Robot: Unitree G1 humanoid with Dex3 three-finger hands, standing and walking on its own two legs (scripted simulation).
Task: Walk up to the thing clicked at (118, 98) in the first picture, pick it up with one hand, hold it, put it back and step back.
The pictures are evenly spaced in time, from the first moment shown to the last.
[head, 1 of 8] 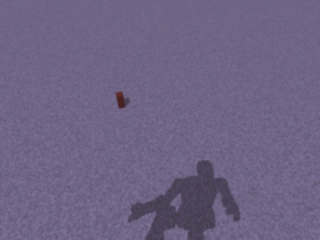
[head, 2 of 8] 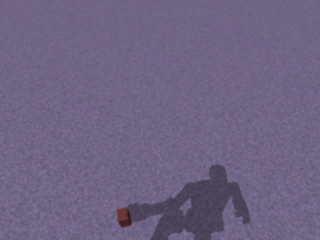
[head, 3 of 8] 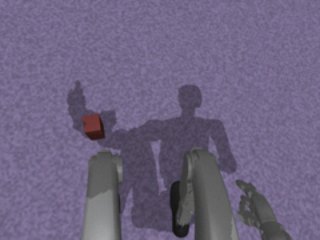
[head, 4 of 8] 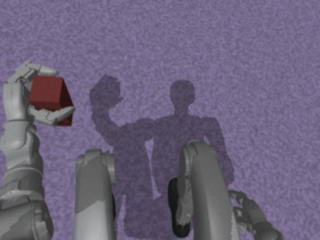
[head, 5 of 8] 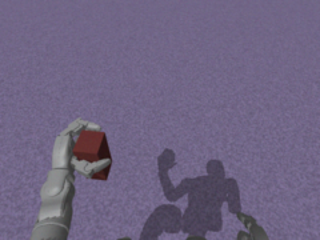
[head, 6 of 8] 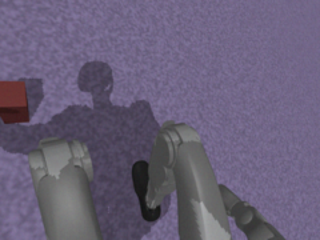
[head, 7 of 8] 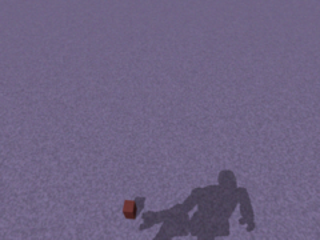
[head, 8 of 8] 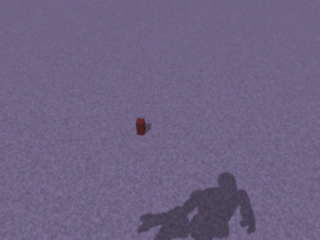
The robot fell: no
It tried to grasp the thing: yes
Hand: left
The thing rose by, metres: 0.69
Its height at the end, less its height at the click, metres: +0.00
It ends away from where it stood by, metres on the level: 0.01
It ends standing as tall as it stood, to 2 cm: yes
